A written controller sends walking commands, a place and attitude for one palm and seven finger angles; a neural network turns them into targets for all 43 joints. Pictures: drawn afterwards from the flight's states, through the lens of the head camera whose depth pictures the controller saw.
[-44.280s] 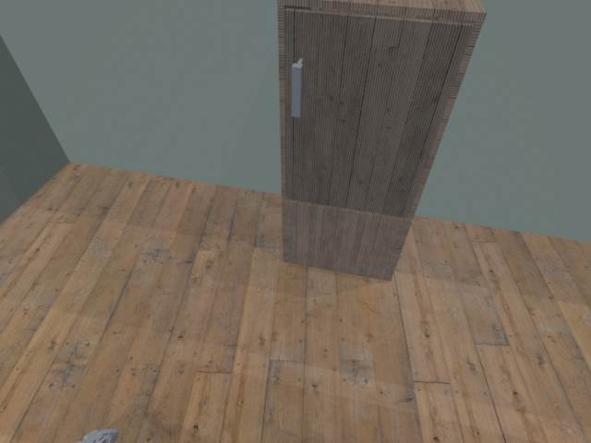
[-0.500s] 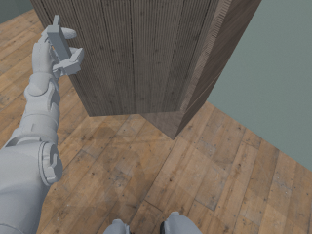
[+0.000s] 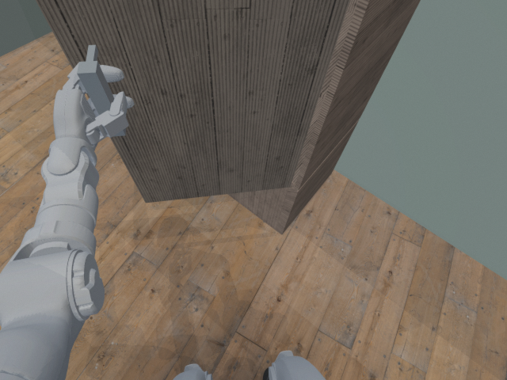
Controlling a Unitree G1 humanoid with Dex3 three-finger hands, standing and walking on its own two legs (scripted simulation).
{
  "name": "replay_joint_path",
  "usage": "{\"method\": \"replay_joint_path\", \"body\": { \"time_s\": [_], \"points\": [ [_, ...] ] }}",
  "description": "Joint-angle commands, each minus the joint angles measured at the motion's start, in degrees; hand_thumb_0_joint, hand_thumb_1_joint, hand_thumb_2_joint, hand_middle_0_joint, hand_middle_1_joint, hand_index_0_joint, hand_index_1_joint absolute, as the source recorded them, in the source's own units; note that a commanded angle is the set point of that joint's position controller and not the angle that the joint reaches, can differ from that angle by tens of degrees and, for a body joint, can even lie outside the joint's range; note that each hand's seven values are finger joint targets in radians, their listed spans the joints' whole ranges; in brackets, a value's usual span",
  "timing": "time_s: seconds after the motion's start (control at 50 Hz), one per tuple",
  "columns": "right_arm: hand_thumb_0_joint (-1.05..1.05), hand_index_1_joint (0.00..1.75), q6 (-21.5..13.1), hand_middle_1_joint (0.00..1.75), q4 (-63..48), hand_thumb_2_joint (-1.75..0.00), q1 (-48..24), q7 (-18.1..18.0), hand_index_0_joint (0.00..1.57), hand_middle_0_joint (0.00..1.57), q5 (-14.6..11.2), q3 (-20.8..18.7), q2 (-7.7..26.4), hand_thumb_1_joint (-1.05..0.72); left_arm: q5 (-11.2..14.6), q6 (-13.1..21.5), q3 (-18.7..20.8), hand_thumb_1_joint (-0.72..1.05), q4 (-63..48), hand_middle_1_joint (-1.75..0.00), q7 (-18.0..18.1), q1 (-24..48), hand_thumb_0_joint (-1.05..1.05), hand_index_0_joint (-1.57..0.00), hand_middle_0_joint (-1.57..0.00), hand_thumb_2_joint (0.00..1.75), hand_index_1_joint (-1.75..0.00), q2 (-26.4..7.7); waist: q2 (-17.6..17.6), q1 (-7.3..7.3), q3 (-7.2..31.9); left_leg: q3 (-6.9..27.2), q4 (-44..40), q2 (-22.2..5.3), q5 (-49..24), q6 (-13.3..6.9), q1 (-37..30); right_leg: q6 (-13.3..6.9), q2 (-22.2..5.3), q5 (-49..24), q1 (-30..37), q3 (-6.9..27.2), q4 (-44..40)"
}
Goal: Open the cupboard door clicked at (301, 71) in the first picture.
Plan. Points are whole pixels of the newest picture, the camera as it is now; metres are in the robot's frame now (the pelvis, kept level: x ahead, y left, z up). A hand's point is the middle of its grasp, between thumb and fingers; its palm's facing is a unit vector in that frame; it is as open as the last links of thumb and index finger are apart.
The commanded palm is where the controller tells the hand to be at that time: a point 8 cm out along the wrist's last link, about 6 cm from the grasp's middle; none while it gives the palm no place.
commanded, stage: pull the door open along its arc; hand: left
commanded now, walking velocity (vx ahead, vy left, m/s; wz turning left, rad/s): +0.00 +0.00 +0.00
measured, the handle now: (106, 93) +0.55 +0.19 +0.10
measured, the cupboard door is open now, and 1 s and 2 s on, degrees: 48 85 84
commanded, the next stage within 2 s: open thumb and fingers to let go in 0.70 s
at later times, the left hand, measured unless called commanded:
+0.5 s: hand (172, 220) +0.32 +0.08 +0.10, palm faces +0.15 -0.99 +0.07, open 6.4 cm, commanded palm +0.27 +0.16 +0.10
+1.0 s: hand (208, 238) +0.30 +0.04 +0.10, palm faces +0.43 -0.90 -0.03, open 6.8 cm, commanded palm +0.25 +0.09 +0.10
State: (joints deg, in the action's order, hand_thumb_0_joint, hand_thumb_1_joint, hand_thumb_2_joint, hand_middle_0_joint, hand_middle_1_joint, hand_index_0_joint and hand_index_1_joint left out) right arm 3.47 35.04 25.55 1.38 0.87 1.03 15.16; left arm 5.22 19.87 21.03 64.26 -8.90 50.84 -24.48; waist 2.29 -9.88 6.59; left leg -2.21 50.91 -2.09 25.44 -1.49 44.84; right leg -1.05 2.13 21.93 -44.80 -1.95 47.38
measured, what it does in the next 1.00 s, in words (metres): shifts its weight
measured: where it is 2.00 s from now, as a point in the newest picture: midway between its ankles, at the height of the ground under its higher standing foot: outside the picture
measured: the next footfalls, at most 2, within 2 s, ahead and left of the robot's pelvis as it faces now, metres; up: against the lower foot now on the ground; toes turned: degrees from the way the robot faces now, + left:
none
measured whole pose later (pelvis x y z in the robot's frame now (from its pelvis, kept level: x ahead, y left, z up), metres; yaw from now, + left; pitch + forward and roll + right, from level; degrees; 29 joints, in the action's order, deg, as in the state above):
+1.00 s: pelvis +0.00 -0.06 +0.02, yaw +5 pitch +5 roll +2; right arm 4.9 34.3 10.6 -0.7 3.5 0.2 11.4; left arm -2.5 3.8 -10.6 4.8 31.2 -2.0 6.1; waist 2.8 -0.5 4.6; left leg 2.2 41.1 -1.0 21.2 2.0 24.6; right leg -5.3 1.3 22.8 -25.5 -6.2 43.2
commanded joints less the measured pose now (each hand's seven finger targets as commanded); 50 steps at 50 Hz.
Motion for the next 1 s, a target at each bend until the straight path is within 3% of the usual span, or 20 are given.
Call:
{"method": "replay_joint_path", "body": {
  "time_s": [0.0, 0.04, 0.08, 0.18, 0.2, 0.24, 0.26, 0.32, 0.4, 0.42, 0.48, 0.5, 0.58, 0.66, 0.7, 0.76, 0.78, 0.84, 0.88, 0.98],
  "points": [
    [0.0, 0.3, -1.11, 0.3, -5.38, -0.9, 6.57, -0.76, 0.2, 0.2, -0.72, -3.68, 9.57, -0.9, 2.12, 3.96, 0.61, 0.9, -16.22, -1.35, -1.11, 12.59, 0.0, -0.4, -0.4, 0.9, -1.35, -10.42, 2.25, 3.83, 27.0, 2.14, -4.82, 1.65, -29.57, -0.23, -16.26, -0.38, 1.11, -29.58, 19.14, 0.64, -3.3],
    [0.0, 0.3, -1.12, 0.3, -6.16, -0.9, 5.18, -0.54, 0.2, 0.2, -1.14, -3.77, 9.03, -0.9, 2.86, 3.36, 0.06, 0.9, -19.98, -1.35, -1.05, 7.32, 0.0, -0.4, -0.4, 0.9, -1.35, -8.67, 2.5, 4.92, 26.23, 1.56, -5.41, 1.54, -30.84, -0.21, -17.08, -0.33, 0.94, -30.66, 19.95, 0.61, -3.76],
    [0.0, 0.3, -1.12, 0.3, -7.44, -0.9, 3.81, -0.38, 0.2, 0.2, -1.53, -3.92, 8.68, -0.9, 3.75, 2.39, -1.17, 0.9, -23.59, -1.35, -0.92, 0.82, 0.0, -0.4, -0.4, 0.9, -1.35, -6.08, -0.62, 5.75, 24.49, 1.08, -6.51, 1.52, -29.89, -0.36, -16.08, -0.26, 0.86, -31.09, 21.85, 0.42, -4.4],
    [0.0, 0.3, -2.21, 0.3, -10.18, -0.9, -0.48, 0.14, 0.2, 0.2, -2.47, -4.07, 7.31, -0.9, 5.74, 0.53, -4.96, 0.9, -38.76, -1.35, -0.07, -16.04, 0.0, -0.4, -0.4, 0.9, -1.35, 0.54, 0.11, 8.46, 22.64, 0.09, -8.42, 1.32, -33.48, -0.32, -18.73, -0.3, 0.25, -34.11, 25.43, 0.35, -5.37],
    [0.0, 0.3, -2.65, 0.3, -10.83, -0.9, -1.46, 0.29, 0.2, 0.2, -2.47, -4.11, 6.83, -0.9, 7.13, 0.34, -3.52, 0.9, -42.94, -1.35, 2.11, -18.76, 0.0, -0.4, -0.4, 0.9, -1.35, 1.58, -0.27, 9.94, 22.51, 0.04, -8.87, 1.43, -34.2, -0.14, -18.63, -0.33, 0.24, -34.23, 26.76, -0.03, -5.7],
    [0.0, 0.3, -3.33, 0.3, -11.66, -0.9, -3.95, 0.72, 0.2, 0.2, -2.64, -3.87, 6.03, -0.9, 7.03, -1.1, -7.02, 0.9, -48.84, -1.35, 5.58, -26.87, 0.0, -0.4, -0.4, 0.9, -1.35, 6.77, -1.18, 10.28, 19.23, -0.15, -10.0, 1.35, -33.54, 0.32, -19.29, -0.07, 0.09, -33.4, 26.78, -0.65, -6.37],
    [0.0, 0.3, -3.51, 0.3, -11.79, -0.9, -4.91, 0.81, 0.2, 0.2, -2.61, -3.95, 5.82, -0.9, 7.14, -1.69, -5.97, 0.9, -51.81, -1.35, 7.94, -28.96, 0.0, -0.4, -0.4, 0.9, -1.35, 6.88, -2.94, 10.85, 18.51, -0.09, -10.46, 1.34, -31.99, 0.5, -19.02, -0.02, 0.07, -32.44, 27.17, -1.03, -6.69],
    [0.0, 0.3, -3.67, 0.3, -12.69, -0.9, -8.52, 0.89, 0.2, 0.2, -2.09, -3.61, 4.54, -0.9, 5.07, -3.49, -6.71, 0.9, -59.85, -1.35, 15.74, -35.64, 0.0, -0.4, -0.4, 0.9, -1.35, 9.76, -2.54, 12.01, 16.23, -0.3, -11.53, 1.74, -29.64, 0.87, -19.49, -0.14, -0.47, -30.96, 28.66, -1.11, -7.18],
    [0.0, 0.3, -2.99, 0.3, -13.77, -0.9, -12.59, 0.67, 0.2, 0.2, -0.65, -3.02, 3.23, -0.9, 1.1, -5.42, -9.84, 0.9, -67.65, -1.35, 24.52, -47.0, 0.0, -0.4, -0.4, 0.9, -1.35, 13.71, -5.97, 13.24, 13.02, -0.03, -12.92, 1.88, -25.77, 1.14, -19.64, -0.4, -1.25, -28.36, 30.91, -0.91, -8.19],
    [0.0, 0.3, -2.6, 0.3, -14.34, -0.9, -14.15, 0.64, 0.2, 0.2, -0.51, -2.75, 2.73, -0.9, 0.08, -5.92, -11.99, 0.9, -70.99, -1.35, 26.21, -48.37, 0.0, -0.4, -0.4, 0.9, -1.35, 15.49, -3.43, 13.17, 12.64, -0.41, -13.14, 2.03, -24.61, 1.09, -20.29, -0.34, -1.58, -27.67, 30.53, -0.43, -8.53],
    [0.0, 0.3, -1.4, 0.3, -14.84, -0.9, -16.37, -0.02, 0.2, 0.2, 0.31, -2.23, 1.53, -0.9, -3.01, -7.96, -16.14, 0.9, -75.88, -1.35, 31.2, -51.0, 0.0, -0.4, -0.4, 0.9, -1.35, 19.11, -3.96, 13.04, 10.98, -0.1, -13.59, 2.09, -22.34, 1.2, -20.91, -0.5, -2.01, -25.61, 31.2, -0.01, -9.43],
    [0.0, 0.3, -0.93, 0.3, -14.79, -0.9, -16.65, -0.34, 0.2, 0.2, 0.61, -2.17, 1.35, -0.9, -3.97, -8.87, -16.87, 0.9, -75.62, -1.35, 32.91, -52.61, 0.0, -0.4, -0.4, 0.9, -1.35, 19.84, -5.68, 12.71, 9.74, 0.17, -13.57, 2.07, -21.1, 1.09, -21.08, -0.43, -2.07, -24.68, 31.21, 0.28, -10.4],
    [0.0, 0.3, 0.24, 0.3, -15.26, -0.9, -19.21, -0.88, 0.2, 0.2, 1.35, -1.61, 0.0, -0.9, -7.15, -12.02, -22.76, 0.9, -79.57, -1.35, 38.44, -55.35, 0.0, -0.4, -0.4, 0.9, -1.35, 25.03, -4.7, 12.42, 8.75, 0.27, -13.0, 2.56, -19.7, 1.1, -21.99, -0.36, -2.65, -24.4, 31.54, 1.42, -11.73],
    [0.0, 0.3, 0.51, 0.3, -13.67, -0.9, -21.39, -1.44, 0.2, 0.2, 2.3, -1.24, -0.88, -0.9, -10.37, -14.39, -27.21, 0.9, -78.5, -1.35, 43.09, -49.9, 0.0, -0.4, -0.4, 0.9, -1.35, 29.39, -5.7, 10.63, 7.51, 1.16, -10.94, 3.0, -18.13, 1.05, -22.11, 0.11, -3.62, -24.0, 29.59, 2.8, -13.15],
    [0.0, 0.3, 0.03, 0.3, -12.69, -0.9, -22.16, -1.54, 0.2, 0.2, 2.59, -1.08, -1.2, -0.9, -11.44, -15.06, -30.5, 0.9, -76.25, -1.35, 43.86, -48.01, 0.0, -0.4, -0.4, 0.9, -1.35, 32.59, -6.58, 9.78, 5.68, 1.78, -10.27, 3.1, -16.92, 1.07, -22.22, 0.31, -4.14, -22.36, 27.78, 3.25, -14.32],
    [0.0, 0.3, -1.05, 0.3, -11.83, -0.9, -22.89, -1.54, 0.2, 0.2, 2.68, -1.2, -0.9, -0.9, -10.46, -14.73, -34.5, 0.9, -75.38, -1.35, 43.49, -45.27, 0.0, -0.4, -0.4, 0.9, -1.35, 36.07, -7.58, 8.88, 6.53, 2.49, -9.78, 3.39, -15.08, 1.15, -22.41, 1.29, -5.24, -22.4, 27.22, 3.94, -14.83],
    [0.0, 0.3, -1.32, 0.3, -10.86, -0.9, -23.0, -1.83, 0.2, 0.2, 2.59, -1.15, -0.57, -0.9, -10.39, -14.18, -34.36, 0.9, -74.78, -1.35, 43.65, -39.17, 0.0, -0.4, -0.4, 0.9, -1.35, 34.93, -8.1, 7.71, 6.06, 2.85, -9.35, 3.45, -14.14, 1.03, -22.03, 1.62, -5.71, -21.28, 26.08, 4.84, -15.29],
    [0.0, 0.3, -1.78, 0.3, -10.21, -0.9, -22.27, -2.41, 0.2, 0.2, 2.76, -1.69, -0.53, -0.9, -9.65, -12.8, -31.8, 0.69, -73.6, -1.33, 42.67, -40.6, 0.0, -0.38, -0.38, 0.81, -1.33, 32.08, -8.84, 9.16, 9.69, 3.03, -9.47, 3.66, -14.68, 1.11, -21.58, 2.02, -6.29, -24.19, 29.0, 6.15, -14.85],
    [0.0, 0.3, -1.91, 0.3, -10.23, -0.9, -21.7, -2.5, 0.2, 0.2, 2.7, -1.71, -0.57, -0.9, -9.37, -12.17, -31.82, 0.55, -73.67, -1.31, 41.71, -41.57, 0.0, -0.38, -0.38, 0.75, -1.31, 32.1, -8.98, 9.62, 12.08, 3.03, -9.76, 3.81, -15.52, 1.12, -20.94, 2.36, -6.68, -28.1, 31.14, 6.51, -13.84],
    [0.0, 0.3, -2.18, 0.3, -10.05, -0.9, -21.48, -3.01, 0.2, 0.2, 2.44, -1.9, -0.27, -0.9, -8.33, -10.19, -29.99, 0.2, -72.85, -1.27, 39.62, -40.7, 0.0, -0.35, -0.35, 0.6, -1.27, 30.27, -10.28, 9.95, 10.56, 3.13, -10.33, 3.82, -13.82, 1.01, -19.6, 2.67, -7.33, -25.52, 31.57, 7.99, -15.21]
  ]
}}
